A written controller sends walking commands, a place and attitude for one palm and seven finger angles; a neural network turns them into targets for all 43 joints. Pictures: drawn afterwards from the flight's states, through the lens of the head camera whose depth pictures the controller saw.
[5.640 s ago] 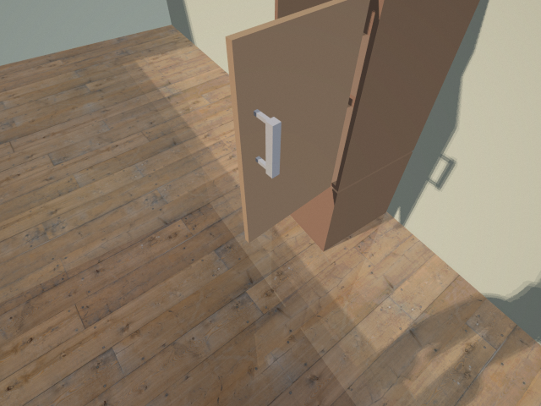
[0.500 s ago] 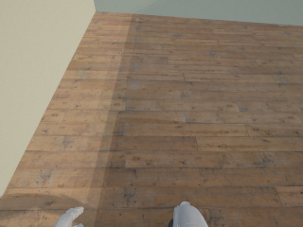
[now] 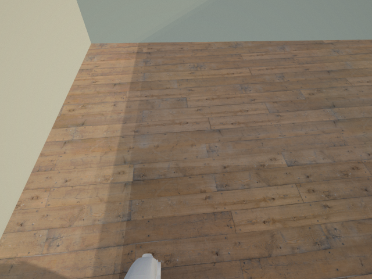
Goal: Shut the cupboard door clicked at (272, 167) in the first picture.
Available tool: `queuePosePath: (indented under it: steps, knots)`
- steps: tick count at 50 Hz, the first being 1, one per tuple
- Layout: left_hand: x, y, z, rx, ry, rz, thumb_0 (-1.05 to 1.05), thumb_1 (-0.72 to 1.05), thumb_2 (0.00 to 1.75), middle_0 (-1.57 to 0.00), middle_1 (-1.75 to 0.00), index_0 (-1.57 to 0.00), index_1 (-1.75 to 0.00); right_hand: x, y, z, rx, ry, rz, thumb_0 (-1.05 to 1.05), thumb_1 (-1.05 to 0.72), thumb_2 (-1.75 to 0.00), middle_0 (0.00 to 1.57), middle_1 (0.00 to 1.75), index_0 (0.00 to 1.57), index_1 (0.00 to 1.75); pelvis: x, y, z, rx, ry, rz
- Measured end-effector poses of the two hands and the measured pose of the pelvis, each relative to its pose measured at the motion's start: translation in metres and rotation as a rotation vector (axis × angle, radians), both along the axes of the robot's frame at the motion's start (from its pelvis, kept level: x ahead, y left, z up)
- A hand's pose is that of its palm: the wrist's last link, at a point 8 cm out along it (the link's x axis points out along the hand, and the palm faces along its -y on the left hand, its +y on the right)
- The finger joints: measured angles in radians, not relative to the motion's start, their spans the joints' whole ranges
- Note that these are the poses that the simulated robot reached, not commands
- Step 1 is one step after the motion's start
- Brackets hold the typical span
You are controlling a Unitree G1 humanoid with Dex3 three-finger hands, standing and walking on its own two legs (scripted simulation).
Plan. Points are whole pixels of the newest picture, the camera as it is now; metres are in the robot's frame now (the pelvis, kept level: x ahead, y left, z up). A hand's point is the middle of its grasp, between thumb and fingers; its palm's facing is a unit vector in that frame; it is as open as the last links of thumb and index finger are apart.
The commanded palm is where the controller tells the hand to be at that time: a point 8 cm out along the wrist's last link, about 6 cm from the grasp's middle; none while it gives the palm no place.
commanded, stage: walk to a spot facing it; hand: left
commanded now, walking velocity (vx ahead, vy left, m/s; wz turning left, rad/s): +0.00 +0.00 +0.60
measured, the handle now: out of the picture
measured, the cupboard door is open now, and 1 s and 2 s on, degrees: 96 96 96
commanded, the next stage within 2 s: none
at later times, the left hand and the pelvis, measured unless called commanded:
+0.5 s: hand (102, 240) +0.23 +0.25 -0.17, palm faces +0.24 -0.95 -0.18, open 7.3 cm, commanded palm none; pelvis +0.16 +0.04 +0.00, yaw +12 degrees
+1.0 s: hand (127, 240) +0.23 +0.17 -0.14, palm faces +0.47 -0.83 -0.30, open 7.4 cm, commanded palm none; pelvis +0.22 -0.05 +0.00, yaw +32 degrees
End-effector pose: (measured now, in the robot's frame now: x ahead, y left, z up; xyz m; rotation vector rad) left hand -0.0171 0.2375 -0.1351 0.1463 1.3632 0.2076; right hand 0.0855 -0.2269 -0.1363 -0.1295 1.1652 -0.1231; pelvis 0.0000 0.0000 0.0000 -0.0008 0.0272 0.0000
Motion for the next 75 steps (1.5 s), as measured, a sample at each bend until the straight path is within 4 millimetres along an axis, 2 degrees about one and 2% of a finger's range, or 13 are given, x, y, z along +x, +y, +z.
queuePosePath:
  steps: [6,10,18,23,31,39,42,46,54,59,65,71,75]
  knots:
    - [0.007,-0.010,-0.020,-0.069,0.133,0.076,0.00,0.92,0.90,-0.20,-0.30,-0.20,-0.30,0.100,0.023,-0.002,-0.026,-0.043,0.087,0.00,-0.92,-0.90,0.19,0.30,0.20,0.30,0.066,0.017,-0.012,-0.004,-0.016,0.049]
    - [0.036,-0.005,-0.036,-0.109,0.166,0.120,0.00,0.91,0.89,-0.20,-0.30,-0.20,-0.30,0.137,0.038,-0.005,-0.058,-0.037,0.124,0.00,-0.91,-0.90,0.20,0.30,0.20,0.30,0.106,0.032,-0.021,-0.024,-0.025,0.083]
    - [0.160,0.030,-0.026,-0.081,-0.061,0.135,0.01,0.92,0.89,-0.20,-0.30,-0.20,-0.30,0.132,0.045,0.006,-0.114,0.134,0.145,0.00,-0.92,-0.90,0.20,0.30,0.20,0.30,0.139,0.046,-0.005,-0.044,-0.003,0.146]
    - [0.214,0.053,-0.014,-0.034,-0.165,0.138,0.00,0.92,0.89,-0.20,-0.30,-0.20,-0.30,0.131,0.038,0.015,-0.125,0.194,0.136,0.00,-0.92,-0.90,0.20,0.30,0.20,0.30,0.157,0.043,0.002,-0.060,0.009,0.197]
    - [0.261,0.059,0.002,0.024,-0.251,0.168,0.00,0.92,0.90,-0.20,-0.30,-0.19,-0.30,0.147,0.015,0.019,-0.135,0.229,0.158,0.00,-0.91,-0.90,0.20,0.30,0.20,0.30,0.183,0.026,0.005,-0.051,0.020,0.285]
    - [0.280,0.033,0.017,0.076,-0.292,0.214,0.00,0.91,0.90,-0.20,-0.30,-0.20,-0.30,0.186,-0.022,0.004,-0.126,0.253,0.242,0.00,-0.91,-0.90,0.20,0.30,0.20,0.30,0.202,-0.008,0.001,-0.023,0.034,0.387]
    - [0.275,0.019,0.018,0.115,-0.305,0.243,0.00,0.91,0.90,-0.20,-0.30,-0.20,-0.30,0.212,-0.037,-0.011,-0.109,0.242,0.276,0.00,-0.91,-0.90,0.20,0.30,0.20,0.30,0.211,-0.025,-0.008,0.006,0.042,0.418]
    - [0.247,-0.005,0.025,0.139,-0.245,0.296,0.00,0.91,0.89,-0.20,-0.30,-0.20,-0.30,0.255,-0.047,-0.014,-0.099,0.205,0.341,0.00,-0.91,-0.90,0.20,0.30,0.20,0.30,0.217,-0.041,-0.002,0.024,0.018,0.481]
    - [0.177,-0.054,0.027,0.127,-0.146,0.492,0.00,0.91,0.89,-0.20,-0.30,-0.20,-0.30,0.336,-0.031,-0.006,-0.089,0.143,0.533,0.00,-0.91,-0.90,0.19,0.30,0.20,0.30,0.229,-0.060,0.005,0.070,0.005,0.624]
    - [0.122,-0.087,0.019,0.103,-0.067,0.625,0.00,0.91,0.89,-0.20,-0.30,-0.20,-0.30,0.379,0.007,-0.003,-0.088,0.079,0.665,0.00,-0.91,-0.90,0.19,0.30,0.20,0.30,0.229,-0.063,0.003,0.069,-0.002,0.697]
    - [0.056,-0.123,0.005,0.046,0.044,0.765,0.00,0.91,0.89,-0.20,-0.30,-0.20,-0.30,0.412,0.079,0.007,-0.059,-0.031,0.823,0.00,-0.91,-0.90,0.19,0.30,0.20,0.30,0.220,-0.057,-0.003,0.048,-0.005,0.780]
    - [0.007,-0.134,-0.024,-0.014,0.085,0.882,0.00,0.91,0.89,-0.20,-0.30,-0.20,-0.30,0.414,0.154,0.012,-0.033,-0.151,0.972,0.00,-0.91,-0.90,0.19,0.30,0.20,0.30,0.204,-0.041,-0.020,0.022,-0.003,0.871]
    - [0.004,-0.116,-0.026,-0.007,0.053,0.923,0.01,0.91,0.89,-0.20,-0.30,-0.20,-0.30,0.395,0.165,0.018,-0.047,-0.143,1.020,0.00,-0.91,-0.90,0.20,0.30,0.20,0.30,0.196,-0.036,-0.015,0.012,-0.019,0.911]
